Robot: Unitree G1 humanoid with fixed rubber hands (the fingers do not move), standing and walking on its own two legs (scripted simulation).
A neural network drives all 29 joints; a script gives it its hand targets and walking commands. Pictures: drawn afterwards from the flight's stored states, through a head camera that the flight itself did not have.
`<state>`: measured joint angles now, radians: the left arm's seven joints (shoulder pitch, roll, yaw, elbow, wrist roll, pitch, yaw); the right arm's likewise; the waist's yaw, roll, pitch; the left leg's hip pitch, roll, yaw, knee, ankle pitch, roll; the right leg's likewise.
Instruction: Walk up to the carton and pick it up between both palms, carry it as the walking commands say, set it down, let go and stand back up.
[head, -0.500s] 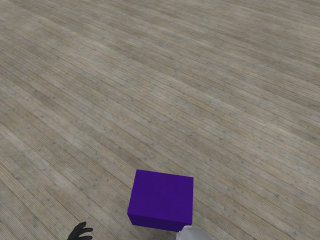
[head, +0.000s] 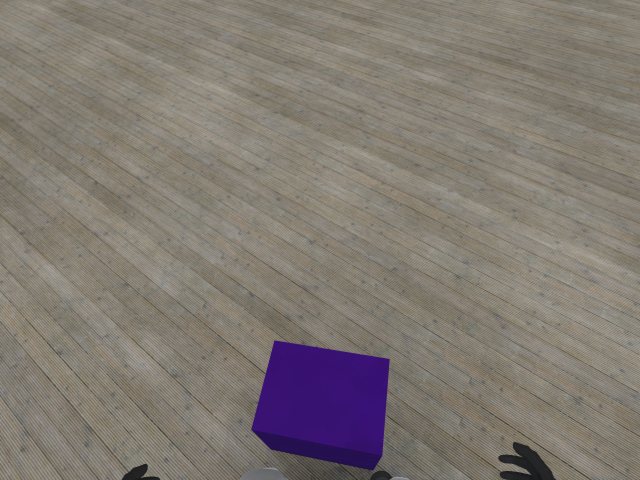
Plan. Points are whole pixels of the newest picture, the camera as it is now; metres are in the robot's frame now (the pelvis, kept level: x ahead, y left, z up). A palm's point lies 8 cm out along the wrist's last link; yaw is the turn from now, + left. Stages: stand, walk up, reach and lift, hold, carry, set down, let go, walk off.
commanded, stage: walk up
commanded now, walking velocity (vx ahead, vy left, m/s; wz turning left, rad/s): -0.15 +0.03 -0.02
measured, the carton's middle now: (325, 407) +0.35 +0.04 -0.63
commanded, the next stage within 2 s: stand in 1.32 s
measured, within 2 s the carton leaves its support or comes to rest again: neither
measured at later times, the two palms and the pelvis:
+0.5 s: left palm out of the picture +0.03 +0.27 -0.13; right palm out of the picture +0.02 -0.24 -0.12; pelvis -0.05 +0.02 +0.00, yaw -1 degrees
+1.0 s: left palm out of the picture -0.01 +0.30 -0.14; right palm out of the picture -0.04 -0.22 -0.12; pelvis -0.06 +0.05 +0.00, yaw -6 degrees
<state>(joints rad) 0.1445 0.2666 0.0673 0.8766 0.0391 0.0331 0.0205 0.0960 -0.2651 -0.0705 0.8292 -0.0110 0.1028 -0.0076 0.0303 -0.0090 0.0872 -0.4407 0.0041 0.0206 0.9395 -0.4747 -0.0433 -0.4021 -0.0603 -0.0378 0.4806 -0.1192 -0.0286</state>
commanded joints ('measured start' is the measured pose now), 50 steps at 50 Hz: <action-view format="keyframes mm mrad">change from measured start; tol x32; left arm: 1 15 182 41 -43 0 1 -4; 50 103 14 -10 -3 -23 -22 11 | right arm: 1 144 -33 -6 -4 8 -7 7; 50 220 -98 15 115 -33 -104 -34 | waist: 1 -16 -211 -168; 7 -23 249 -125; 40 -5 -166 -7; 50 -40 195 -68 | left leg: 1 135 -6 19 -159 33 18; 7 335 372 -333 -722 109 132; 12 198 292 -118 -601 761 197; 16 299 224 -141 -734 147 168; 22 370 219 -140 -550 695 134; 42 127 60 70 -348 108 -8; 50 336 343 -171 -701 508 200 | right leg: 1 84 -221 241 -223 -46 -107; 12 -85 84 88 677 -294 83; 23 309 -1 34 -244 -36 43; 26 325 -110 147 -162 341 -28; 45 150 -159 256 -145 173 -56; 50 -18 50 38 351 -422 55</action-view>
